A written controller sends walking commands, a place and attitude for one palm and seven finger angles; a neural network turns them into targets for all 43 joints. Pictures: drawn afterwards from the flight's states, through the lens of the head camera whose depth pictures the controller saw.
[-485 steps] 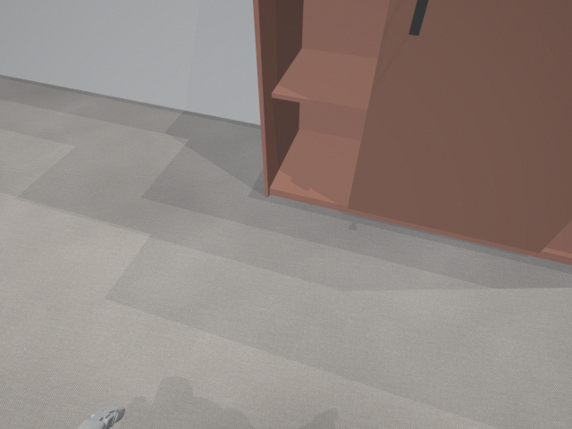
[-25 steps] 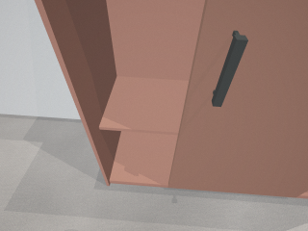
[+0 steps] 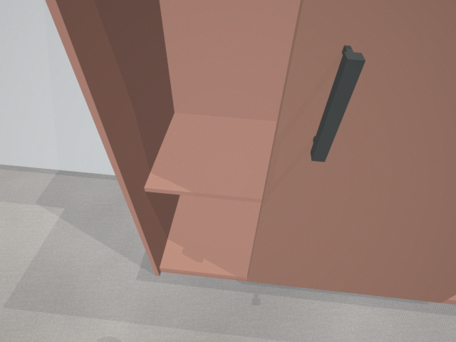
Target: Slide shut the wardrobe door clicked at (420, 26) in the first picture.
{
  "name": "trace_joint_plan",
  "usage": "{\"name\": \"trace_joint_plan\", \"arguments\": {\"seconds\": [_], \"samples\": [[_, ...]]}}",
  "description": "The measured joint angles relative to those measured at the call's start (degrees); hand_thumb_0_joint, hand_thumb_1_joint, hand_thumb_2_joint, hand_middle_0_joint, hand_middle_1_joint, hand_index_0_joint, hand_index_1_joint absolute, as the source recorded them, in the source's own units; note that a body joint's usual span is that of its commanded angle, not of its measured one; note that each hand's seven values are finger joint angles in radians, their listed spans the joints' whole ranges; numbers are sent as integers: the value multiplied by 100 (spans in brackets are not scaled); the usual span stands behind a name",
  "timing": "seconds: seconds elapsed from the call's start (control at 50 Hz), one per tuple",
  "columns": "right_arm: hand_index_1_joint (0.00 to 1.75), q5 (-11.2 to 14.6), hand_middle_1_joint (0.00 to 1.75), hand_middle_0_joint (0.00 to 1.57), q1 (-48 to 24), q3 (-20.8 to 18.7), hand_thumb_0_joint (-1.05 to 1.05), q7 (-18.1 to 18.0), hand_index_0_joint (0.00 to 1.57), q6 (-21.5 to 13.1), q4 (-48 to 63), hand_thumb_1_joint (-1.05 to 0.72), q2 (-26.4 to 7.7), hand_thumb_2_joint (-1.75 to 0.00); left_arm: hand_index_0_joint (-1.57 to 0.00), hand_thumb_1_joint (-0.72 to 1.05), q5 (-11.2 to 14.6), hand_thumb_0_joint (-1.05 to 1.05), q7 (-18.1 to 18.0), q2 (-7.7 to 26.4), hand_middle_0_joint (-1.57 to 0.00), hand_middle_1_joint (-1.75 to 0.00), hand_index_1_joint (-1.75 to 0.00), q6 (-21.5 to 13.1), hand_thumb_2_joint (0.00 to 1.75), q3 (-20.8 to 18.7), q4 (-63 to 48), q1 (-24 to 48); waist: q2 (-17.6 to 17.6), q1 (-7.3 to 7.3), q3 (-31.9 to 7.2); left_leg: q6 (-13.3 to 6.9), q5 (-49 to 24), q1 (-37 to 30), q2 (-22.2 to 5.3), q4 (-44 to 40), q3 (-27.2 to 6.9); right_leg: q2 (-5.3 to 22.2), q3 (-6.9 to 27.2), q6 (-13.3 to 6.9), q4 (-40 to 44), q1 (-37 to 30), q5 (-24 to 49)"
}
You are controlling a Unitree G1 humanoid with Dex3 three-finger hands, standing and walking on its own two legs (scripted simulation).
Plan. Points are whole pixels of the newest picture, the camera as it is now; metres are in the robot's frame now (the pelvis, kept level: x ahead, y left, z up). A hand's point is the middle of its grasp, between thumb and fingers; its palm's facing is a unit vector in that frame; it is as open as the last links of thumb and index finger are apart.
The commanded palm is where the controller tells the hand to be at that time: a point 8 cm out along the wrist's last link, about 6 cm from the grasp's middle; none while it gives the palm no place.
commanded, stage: come to a stop and stand still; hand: right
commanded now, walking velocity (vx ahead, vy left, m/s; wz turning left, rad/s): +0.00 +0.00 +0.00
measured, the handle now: (331, 107) +0.48 -0.14 +0.19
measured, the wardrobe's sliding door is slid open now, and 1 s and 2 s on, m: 0.39 0.39 0.39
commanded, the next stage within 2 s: look again from close up in 0.56 s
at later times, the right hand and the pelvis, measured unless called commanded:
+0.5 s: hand out of the picture +0.02 -0.20 -0.18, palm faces -0.01 +0.99 -0.16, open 7.4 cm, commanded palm none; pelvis +0.02 -0.03 +0.01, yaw +2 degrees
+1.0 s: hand out of the picture +0.01 -0.20 -0.17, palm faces -0.03 +0.99 -0.16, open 7.4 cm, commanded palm none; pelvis +0.03 -0.04 +0.01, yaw +2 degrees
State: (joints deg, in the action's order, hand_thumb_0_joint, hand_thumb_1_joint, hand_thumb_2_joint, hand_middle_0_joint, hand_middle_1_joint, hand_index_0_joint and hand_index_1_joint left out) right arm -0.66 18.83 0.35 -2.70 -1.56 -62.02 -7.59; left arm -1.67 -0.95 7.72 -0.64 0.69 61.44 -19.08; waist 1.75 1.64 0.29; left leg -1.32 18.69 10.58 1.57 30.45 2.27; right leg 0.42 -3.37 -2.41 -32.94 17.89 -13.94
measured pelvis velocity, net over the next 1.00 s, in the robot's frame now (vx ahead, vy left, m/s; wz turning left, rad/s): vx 0.03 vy -0.04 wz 0.04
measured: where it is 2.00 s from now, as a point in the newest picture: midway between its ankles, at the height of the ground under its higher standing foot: outside the picture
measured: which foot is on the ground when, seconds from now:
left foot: down 0.00-1.00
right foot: down 0.00-1.00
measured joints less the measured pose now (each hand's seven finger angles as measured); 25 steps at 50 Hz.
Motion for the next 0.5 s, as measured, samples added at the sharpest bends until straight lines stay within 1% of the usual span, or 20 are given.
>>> {"name": "trace_joint_plan", "arguments": {"seconds": [0.1,0.3,0.5], "samples": [[30,-9,30,20,-132,-20,0,9,20,7,141,-90,-114,-90,-20,93,15,2,-6,89,-20,-30,-30,-6,90,10,33,99,-105,-89,-57,99,47,-3,-124,5,-91,-117,-101,-96,118,-75,-9],[30,-20,30,20,-193,2,0,43,20,62,95,-90,-178,-90,-20,92,48,1,-32,146,-20,-30,-30,-107,90,14,43,349,-325,-142,21,231,-16,-99,-244,-222,-229,-235,-242,-213,421,-239,48],[30,-34,30,20,-104,34,0,58,20,112,-73,-90,-167,-90,-20,92,78,1,-49,139,-20,-30,-30,-98,90,10,108,490,-398,-187,93,306,-65,-231,-311,-400,-277,-305,-292,-276,599,-383,78]]}}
